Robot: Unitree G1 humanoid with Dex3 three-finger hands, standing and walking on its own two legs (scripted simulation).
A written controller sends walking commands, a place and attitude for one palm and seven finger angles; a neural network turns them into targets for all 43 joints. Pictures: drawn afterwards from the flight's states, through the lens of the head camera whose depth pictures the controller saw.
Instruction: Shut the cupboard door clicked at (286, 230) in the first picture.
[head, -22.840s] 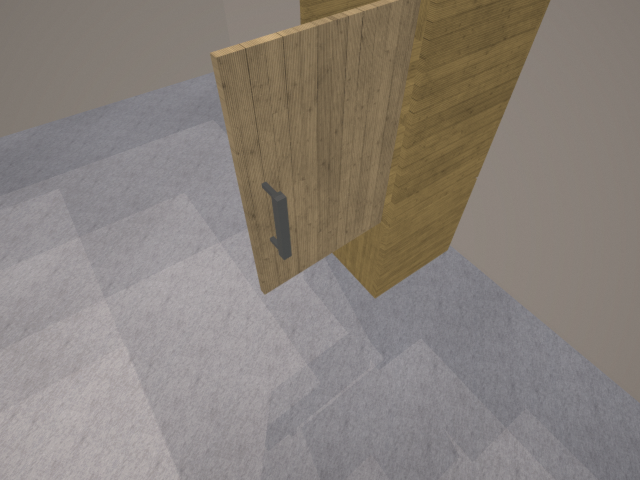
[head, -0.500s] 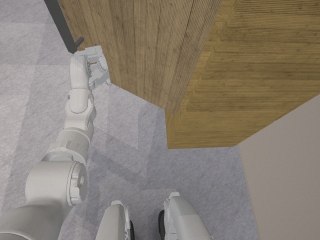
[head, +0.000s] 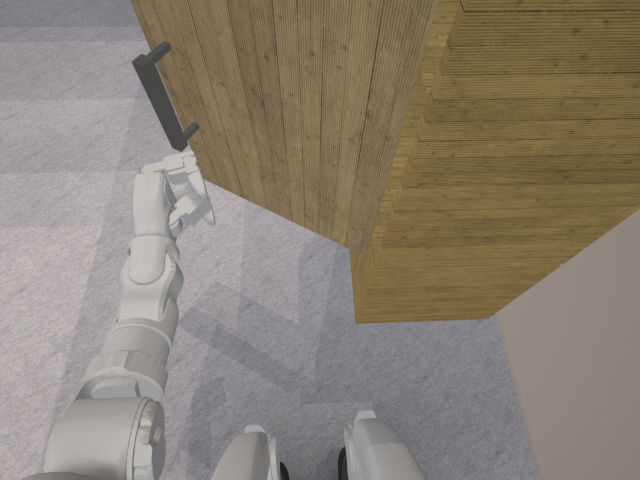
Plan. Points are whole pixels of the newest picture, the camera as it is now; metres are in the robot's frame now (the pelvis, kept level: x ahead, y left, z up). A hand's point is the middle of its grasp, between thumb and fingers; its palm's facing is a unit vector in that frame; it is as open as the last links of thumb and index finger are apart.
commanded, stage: draw the hand back to the body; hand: left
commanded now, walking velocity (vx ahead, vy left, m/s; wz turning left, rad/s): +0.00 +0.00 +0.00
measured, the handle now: (171, 100) +0.67 +0.20 +0.01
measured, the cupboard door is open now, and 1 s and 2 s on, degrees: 59 59 59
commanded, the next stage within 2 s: step back with the hand held close in 1.34 s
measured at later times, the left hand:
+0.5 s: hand (64, 271) +0.31 +0.20 +0.15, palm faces +0.15 -0.96 -0.24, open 3.2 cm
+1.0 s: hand out of the picture +0.21 +0.29 +0.26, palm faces +0.49 -0.76 -0.44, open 6.4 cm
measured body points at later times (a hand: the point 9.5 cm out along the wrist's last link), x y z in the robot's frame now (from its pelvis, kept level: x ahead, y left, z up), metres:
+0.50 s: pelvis +0.03 +0.01 +0.08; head +0.04 +0.00 +0.53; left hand +0.30 +0.25 +0.17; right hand +0.24 -0.21 +0.00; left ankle +0.00 +0.10 -0.65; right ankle +0.03 -0.09 -0.65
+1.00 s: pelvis +0.04 +0.01 +0.09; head +0.02 -0.02 +0.54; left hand +0.18 +0.33 +0.28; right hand +0.23 -0.19 +0.00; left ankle +0.00 +0.10 -0.65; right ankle +0.03 -0.09 -0.65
